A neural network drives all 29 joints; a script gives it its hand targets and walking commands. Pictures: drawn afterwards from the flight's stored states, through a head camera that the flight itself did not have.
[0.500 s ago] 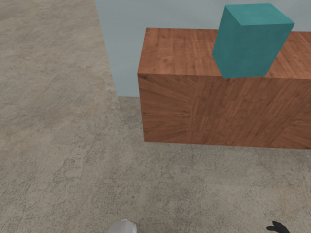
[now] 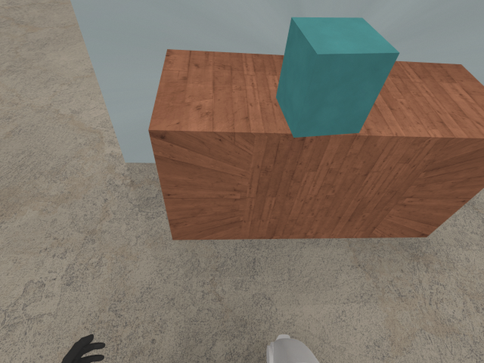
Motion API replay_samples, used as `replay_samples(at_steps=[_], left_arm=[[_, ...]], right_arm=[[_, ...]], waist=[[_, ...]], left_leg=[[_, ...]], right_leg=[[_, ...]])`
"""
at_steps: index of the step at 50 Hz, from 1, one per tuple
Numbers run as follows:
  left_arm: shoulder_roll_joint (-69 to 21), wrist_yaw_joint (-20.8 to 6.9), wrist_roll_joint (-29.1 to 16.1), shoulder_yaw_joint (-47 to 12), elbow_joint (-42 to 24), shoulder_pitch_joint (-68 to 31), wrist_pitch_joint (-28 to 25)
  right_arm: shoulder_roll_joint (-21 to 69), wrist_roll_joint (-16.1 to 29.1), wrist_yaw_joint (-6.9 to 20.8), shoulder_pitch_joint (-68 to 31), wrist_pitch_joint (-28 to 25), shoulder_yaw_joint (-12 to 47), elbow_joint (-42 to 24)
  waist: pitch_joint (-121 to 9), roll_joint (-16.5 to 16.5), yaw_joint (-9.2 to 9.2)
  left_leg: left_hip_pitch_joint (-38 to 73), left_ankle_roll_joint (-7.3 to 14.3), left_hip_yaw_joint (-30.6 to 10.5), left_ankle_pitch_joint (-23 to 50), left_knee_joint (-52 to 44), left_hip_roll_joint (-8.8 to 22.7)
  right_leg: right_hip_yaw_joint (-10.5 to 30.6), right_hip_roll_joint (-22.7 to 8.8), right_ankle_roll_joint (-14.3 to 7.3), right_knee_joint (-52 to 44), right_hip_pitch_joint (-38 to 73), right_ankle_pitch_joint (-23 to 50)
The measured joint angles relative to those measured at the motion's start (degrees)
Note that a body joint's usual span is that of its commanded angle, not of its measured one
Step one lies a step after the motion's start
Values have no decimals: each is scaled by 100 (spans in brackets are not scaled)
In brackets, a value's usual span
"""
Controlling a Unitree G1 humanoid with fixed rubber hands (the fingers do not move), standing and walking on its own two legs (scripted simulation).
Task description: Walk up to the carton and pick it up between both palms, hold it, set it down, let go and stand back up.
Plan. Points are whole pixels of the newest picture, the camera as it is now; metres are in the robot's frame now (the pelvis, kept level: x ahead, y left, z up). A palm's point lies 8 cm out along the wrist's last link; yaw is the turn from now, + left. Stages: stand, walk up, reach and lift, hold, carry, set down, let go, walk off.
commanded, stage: walk up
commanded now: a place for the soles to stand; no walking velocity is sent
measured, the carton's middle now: (327, 78) +0.83 -0.22 +0.04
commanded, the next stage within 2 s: none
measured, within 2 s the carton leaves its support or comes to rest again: neither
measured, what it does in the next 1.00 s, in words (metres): steps to the right: right foot, then left foot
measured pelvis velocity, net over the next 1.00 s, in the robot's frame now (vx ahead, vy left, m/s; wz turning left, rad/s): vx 0.15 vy -0.18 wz -0.09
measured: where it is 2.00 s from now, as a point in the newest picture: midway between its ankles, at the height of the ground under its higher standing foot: (321, 357)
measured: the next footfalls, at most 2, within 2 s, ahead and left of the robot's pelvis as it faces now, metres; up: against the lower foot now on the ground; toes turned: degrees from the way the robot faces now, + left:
right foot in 0.02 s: +0.13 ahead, -0.14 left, +0.00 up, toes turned -2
left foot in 0.58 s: +0.23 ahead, +0.05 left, +0.00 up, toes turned +7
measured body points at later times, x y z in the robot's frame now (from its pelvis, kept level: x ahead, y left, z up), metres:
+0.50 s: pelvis +0.10 -0.09 +0.01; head +0.13 -0.08 +0.46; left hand +0.19 +0.23 -0.10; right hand +0.18 -0.42 -0.09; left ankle +0.16 +0.03 -0.66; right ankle +0.09 -0.14 -0.69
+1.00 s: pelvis +0.15 -0.18 -0.02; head +0.18 -0.16 +0.43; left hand +0.27 +0.12 -0.13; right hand +0.16 -0.52 -0.11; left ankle +0.18 +0.03 -0.68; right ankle +0.19 -0.28 -0.70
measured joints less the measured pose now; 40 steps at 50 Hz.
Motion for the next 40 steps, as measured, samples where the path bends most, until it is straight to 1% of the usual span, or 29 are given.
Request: replay_samples(at_steps=[1,2,3,4,5,7,8,10,12,15,19,22,26,27,29,30,32,34,35,37,40], left_arm=[[1,-1,0,1,0,17,-3],[0,-2,0,2,16,38,-21],[1,-5,0,2,62,65,-60],[1,-2,0,4,86,115,-106],[0,11,0,8,88,190,-146],[0,26,0,7,128,351,-169],[0,46,0,7,160,426,-169],[0,118,0,7,182,573,-171],[0,187,0,7,181,694,-180],[-1,229,0,6,180,754,-199],[-2,234,0,6,130,742,-277],[-2,234,0,5,63,703,-285],[-3,234,1,5,-26,684,-275],[-4,234,1,5,-44,677,-256],[-5,235,1,6,-88,629,-219],[-5,235,1,6,-87,530,-190],[-4,235,1,4,-87,350,-118],[-2,234,1,3,-93,217,-66],[4,234,1,3,-93,173,-52],[26,219,1,4,-93,116,-12],[59,153,0,40,-92,100,74]], right_arm=[[0,0,0,-11,0,0,0],[-5,0,0,-46,1,-1,1],[-16,0,0,-89,10,-1,3],[-18,0,0,-129,26,-1,5],[-18,0,0,-190,54,-1,6],[-20,0,0,-368,118,-1,2],[-20,0,0,-459,125,-1,0],[-21,0,0,-626,125,0,-2],[-22,0,0,-763,125,0,-1],[-22,0,0,-801,125,0,1],[-23,0,0,-769,125,0,1],[-24,0,0,-735,125,0,0],[-26,0,0,-686,125,1,-1],[-27,0,0,-652,119,1,-2],[-31,0,-20,-520,38,0,-1],[-18,0,-23,-441,23,1,4],[-18,0,-41,-234,22,0,5],[-17,0,-84,-61,22,-1,3],[-17,0,-104,-7,22,0,2],[-17,0,-118,65,23,0,0],[-17,0,-119,92,23,0,-1]], waist=[[-17,2,1],[-18,37,-1],[-15,141,0],[-12,245,5],[-9,276,8],[-12,276,8],[-14,292,7],[-17,398,4],[-18,508,2],[-21,620,-1],[-20,627,-3],[-18,629,-3],[-20,610,-5],[-22,591,-7],[-11,532,-10],[45,429,-12],[74,317,-13],[73,274,-12],[72,259,-10],[69,202,-8],[68,60,-6]], left_leg=[[11,-9,1,-34,5,45],[19,-7,-13,-75,32,114],[4,29,-73,-129,132,240],[-79,90,-197,-214,395,328],[-227,96,-299,-377,831,277],[-563,96,-393,-513,1630,-59],[-711,96,-395,-517,1870,-233],[-974,96,-401,-468,2066,-452],[-1183,96,-405,-378,2068,-553],[-1341,96,-410,-296,2069,-573],[-1347,96,-413,-141,1988,-572],[-1347,96,-414,-64,1688,-571],[-1267,101,-418,-39,989,-573],[-1166,121,-421,93,683,-576],[-852,178,-415,690,-53,-592],[-845,173,-374,720,34,-654],[-822,167,-344,548,221,-693],[-725,167,-344,447,227,-635],[-681,167,-343,416,227,-581],[-607,167,-339,371,227,-493],[-556,165,-337,317,227,-423]], right_leg=[[0,-11,0,-236,79,47],[-45,11,64,-346,97,418],[-127,108,132,-277,90,562],[-215,207,146,-168,98,499],[-252,251,137,-62,100,367],[-254,276,79,-57,167,198],[-264,293,29,-158,245,212],[-329,390,-18,-464,446,301],[-389,524,-64,-776,650,404],[-464,693,-171,-1071,963,446],[-476,798,-260,-1123,1269,303],[-496,852,-269,-1124,1370,205],[-517,918,-271,-1058,1368,73],[-519,922,-271,-982,1351,6],[-517,905,-260,-550,1209,-205],[-481,836,-234,-133,1065,-263],[-390,831,-129,770,698,-430],[-372,821,-50,1443,335,-500],[-369,784,-26,1635,174,-454],[-354,616,-13,1744,-63,-267],[-242,326,-13,1612,-250,-68]])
